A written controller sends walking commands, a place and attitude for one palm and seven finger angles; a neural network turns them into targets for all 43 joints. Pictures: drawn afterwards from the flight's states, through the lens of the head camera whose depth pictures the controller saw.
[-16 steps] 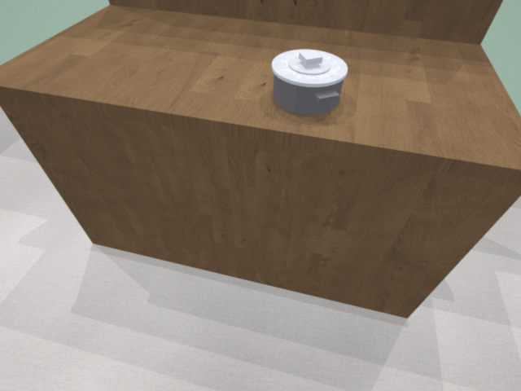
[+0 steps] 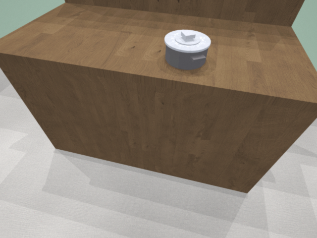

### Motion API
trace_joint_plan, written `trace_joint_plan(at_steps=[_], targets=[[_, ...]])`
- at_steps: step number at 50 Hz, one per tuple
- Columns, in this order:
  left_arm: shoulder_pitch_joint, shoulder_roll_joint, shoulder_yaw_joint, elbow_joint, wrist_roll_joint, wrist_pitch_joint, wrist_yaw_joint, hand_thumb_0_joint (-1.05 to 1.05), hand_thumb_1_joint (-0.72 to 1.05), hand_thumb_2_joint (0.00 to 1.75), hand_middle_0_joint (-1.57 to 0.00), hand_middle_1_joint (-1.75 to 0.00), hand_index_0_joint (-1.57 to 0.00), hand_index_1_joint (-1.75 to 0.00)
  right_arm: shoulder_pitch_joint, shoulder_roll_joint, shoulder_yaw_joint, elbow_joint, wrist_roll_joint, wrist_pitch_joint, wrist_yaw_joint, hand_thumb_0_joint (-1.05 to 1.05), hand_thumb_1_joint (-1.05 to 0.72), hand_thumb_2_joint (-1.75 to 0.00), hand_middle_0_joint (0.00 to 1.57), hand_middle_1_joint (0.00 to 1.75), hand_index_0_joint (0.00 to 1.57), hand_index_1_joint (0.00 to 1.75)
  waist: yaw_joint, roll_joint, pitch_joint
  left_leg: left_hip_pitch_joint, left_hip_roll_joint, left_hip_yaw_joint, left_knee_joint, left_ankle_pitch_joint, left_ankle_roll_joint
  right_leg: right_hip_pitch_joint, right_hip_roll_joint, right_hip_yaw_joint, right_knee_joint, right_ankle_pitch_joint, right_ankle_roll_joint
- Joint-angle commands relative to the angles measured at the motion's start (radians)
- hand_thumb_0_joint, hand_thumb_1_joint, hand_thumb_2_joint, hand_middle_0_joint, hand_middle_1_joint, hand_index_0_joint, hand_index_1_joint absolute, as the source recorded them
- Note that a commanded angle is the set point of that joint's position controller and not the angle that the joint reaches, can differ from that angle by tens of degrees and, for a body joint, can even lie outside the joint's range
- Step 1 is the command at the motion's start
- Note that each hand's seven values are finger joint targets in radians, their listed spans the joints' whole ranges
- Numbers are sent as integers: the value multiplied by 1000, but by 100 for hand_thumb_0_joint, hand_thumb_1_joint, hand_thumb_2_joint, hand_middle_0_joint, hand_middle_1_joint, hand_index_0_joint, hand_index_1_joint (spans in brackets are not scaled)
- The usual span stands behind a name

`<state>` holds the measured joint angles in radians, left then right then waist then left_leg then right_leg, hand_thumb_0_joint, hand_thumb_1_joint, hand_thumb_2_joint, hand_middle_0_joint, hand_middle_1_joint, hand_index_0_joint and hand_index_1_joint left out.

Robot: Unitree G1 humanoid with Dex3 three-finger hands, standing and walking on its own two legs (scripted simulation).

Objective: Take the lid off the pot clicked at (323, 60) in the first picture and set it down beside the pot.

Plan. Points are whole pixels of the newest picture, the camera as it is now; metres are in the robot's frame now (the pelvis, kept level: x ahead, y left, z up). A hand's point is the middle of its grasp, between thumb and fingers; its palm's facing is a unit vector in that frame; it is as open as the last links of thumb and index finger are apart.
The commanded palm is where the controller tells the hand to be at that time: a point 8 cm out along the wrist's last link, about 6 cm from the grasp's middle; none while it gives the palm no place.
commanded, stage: look at it before walking up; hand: left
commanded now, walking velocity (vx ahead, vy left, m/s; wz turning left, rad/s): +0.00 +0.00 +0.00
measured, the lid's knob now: (188, 34) +0.79 -0.07 +0.15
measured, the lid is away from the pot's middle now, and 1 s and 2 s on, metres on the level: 0.00 0.00 0.00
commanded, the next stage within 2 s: turn to face it in 0.32 s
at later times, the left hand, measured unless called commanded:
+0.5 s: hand out of the picture +0.00 +0.17 -0.17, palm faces +0.02 -0.98 -0.19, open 7.4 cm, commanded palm none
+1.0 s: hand out of the picture +0.08 +0.18 -0.18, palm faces -0.07 -0.97 -0.21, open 7.4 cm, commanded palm none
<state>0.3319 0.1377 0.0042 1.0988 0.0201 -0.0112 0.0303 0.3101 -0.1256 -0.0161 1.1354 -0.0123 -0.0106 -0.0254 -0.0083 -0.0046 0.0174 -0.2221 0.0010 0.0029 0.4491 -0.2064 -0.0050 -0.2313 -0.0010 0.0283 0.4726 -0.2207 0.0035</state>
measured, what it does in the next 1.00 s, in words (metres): stands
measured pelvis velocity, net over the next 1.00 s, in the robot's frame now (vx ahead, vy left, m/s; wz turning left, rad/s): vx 0.02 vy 0.00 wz -0.12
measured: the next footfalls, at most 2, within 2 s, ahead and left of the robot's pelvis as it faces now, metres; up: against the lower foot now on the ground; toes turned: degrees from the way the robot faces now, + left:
right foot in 1.22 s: +0.08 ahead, -0.15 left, +0.00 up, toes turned -16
left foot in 1.64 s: +0.35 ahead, +0.01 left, +0.00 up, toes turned -6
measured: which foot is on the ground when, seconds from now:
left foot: down 0.00-1.00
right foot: down 0.00-0.98, up 1.00-1.00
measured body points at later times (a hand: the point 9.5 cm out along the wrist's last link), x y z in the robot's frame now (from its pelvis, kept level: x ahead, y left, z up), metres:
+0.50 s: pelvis +0.01 +0.00 +0.00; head +0.03 -0.01 +0.45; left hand +0.00 +0.22 -0.16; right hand +0.00 -0.22 -0.16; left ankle +0.02 +0.12 -0.74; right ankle +0.02 -0.12 -0.74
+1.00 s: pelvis +0.02 +0.00 -0.01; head +0.05 -0.01 +0.44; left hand +0.08 +0.23 -0.16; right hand +0.02 -0.24 -0.17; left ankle +0.02 +0.12 -0.74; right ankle +0.02 -0.12 -0.74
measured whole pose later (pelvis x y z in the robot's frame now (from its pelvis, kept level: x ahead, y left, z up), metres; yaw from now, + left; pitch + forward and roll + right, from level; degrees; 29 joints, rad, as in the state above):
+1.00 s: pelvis +0.02 +0.00 -0.01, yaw -7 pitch +0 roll +1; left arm 0.25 0.17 0.06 1.01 0.02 0.03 0.01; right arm 0.24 -0.17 -0.05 1.05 -0.02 0.00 -0.04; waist -0.01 -0.01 0.04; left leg -0.25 0.05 0.11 0.57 -0.32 -0.01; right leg -0.32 0.05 0.13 0.61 -0.30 -0.01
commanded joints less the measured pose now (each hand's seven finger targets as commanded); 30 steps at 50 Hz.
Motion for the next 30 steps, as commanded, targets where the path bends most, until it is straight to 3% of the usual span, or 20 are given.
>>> trace_joint_plan(at_steps=[1,13,17,26,30], targets=[[78,98,24,-27,-4,-15,10,0,90,90,-20,-30,-20,-30,64,-102,-15,-28,2,-16,-6,0,-90,-90,20,30,20,30,4,17,66,-13,81,-94,-106,-42,31,-65,-73,85,-105,-28,-36],[73,98,25,-24,-5,-16,9,0,90,90,-20,-30,-20,-30,53,-103,-14,-28,2,-15,-6,0,-90,-90,20,30,20,30,4,-9,69,1,81,-81,-99,-24,30,-67,-75,93,-112,-26,-35],[72,99,27,-26,-4,-16,9,0,90,90,-20,-30,-20,-30,55,-103,-14,-28,2,-18,-7,0,-90,-90,20,30,20,30,5,15,55,8,84,-84,-102,-12,32,-55,-73,88,-104,-4,-34],[61,104,38,-31,-5,-9,5,0,90,90,-20,-30,-20,-30,44,-108,-19,-31,2,-16,-13,0,-90,-90,20,30,20,30,6,10,41,38,96,-56,-53,58,31,-66,-69,109,-70,76,-44],[41,110,52,-52,-3,2,0,0,90,90,-20,-30,-20,-30,30,-123,-28,-49,1,-10,-16,0,-90,-90,20,30,20,30,7,39,53,15,121,-61,-56,-7,38,-93,-50,118,-34,40,-49]])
